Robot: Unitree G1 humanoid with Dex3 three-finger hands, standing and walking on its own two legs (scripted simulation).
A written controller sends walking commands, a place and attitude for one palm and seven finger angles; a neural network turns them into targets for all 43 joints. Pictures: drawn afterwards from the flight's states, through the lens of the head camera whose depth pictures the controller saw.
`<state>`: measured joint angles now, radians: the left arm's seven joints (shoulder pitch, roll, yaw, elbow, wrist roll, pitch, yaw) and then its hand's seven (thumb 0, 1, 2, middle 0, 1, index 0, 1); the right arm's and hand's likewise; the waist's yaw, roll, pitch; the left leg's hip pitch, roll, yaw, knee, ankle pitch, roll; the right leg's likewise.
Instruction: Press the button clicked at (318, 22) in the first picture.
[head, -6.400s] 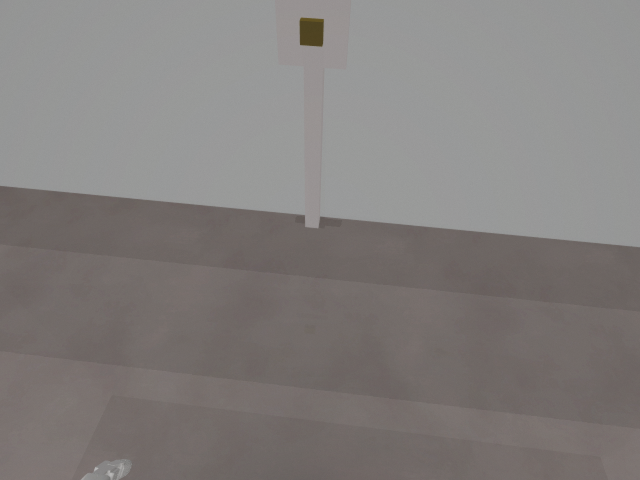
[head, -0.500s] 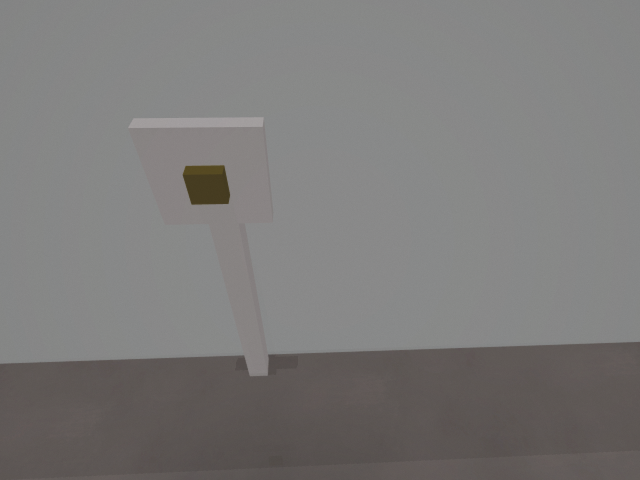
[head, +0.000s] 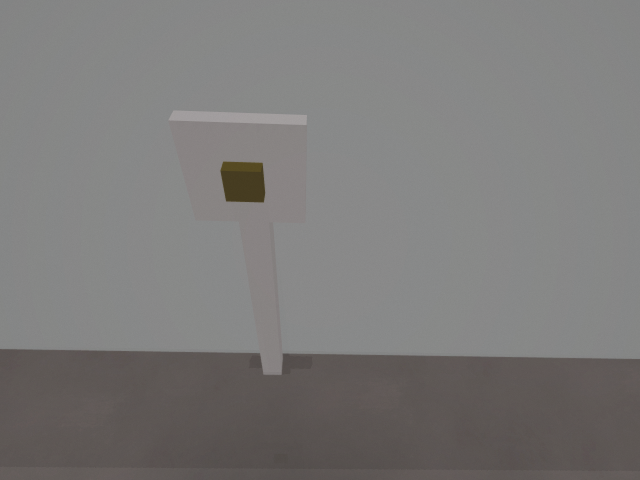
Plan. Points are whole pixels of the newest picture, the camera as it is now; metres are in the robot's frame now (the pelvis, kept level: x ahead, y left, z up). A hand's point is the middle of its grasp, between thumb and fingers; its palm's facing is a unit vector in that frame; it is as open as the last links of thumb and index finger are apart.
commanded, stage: look again from close up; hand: left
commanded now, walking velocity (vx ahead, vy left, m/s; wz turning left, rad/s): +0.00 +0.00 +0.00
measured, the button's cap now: (244, 181) +0.55 +0.17 +0.07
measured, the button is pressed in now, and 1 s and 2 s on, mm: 0 0 0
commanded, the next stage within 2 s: shuffle to correct the standing spot in 0.24 s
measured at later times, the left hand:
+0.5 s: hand out of the picture -0.01 +0.17 -0.18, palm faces -0.01 -0.98 -0.18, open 7.4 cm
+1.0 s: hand out of the picture +0.01 +0.11 -0.18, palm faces +0.09 -0.99 -0.13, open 7.4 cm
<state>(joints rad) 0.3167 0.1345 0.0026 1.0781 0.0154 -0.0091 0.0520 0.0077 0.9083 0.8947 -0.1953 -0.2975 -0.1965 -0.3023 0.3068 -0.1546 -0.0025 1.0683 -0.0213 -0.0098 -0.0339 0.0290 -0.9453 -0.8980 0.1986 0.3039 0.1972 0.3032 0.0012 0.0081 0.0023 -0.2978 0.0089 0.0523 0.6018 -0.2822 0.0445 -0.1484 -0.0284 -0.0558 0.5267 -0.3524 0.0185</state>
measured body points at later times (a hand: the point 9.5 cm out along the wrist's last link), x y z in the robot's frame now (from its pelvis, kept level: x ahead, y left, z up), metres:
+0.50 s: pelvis +0.01 +0.00 +0.00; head +0.02 +0.01 +0.45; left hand -0.01 +0.23 -0.16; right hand +0.02 -0.23 -0.15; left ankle +0.03 +0.09 -0.73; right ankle -0.04 -0.14 -0.73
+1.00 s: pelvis +0.07 -0.03 +0.00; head +0.09 -0.01 +0.45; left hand +0.01 +0.17 -0.17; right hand +0.15 -0.25 -0.14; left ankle +0.09 +0.05 -0.73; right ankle +0.00 -0.15 -0.70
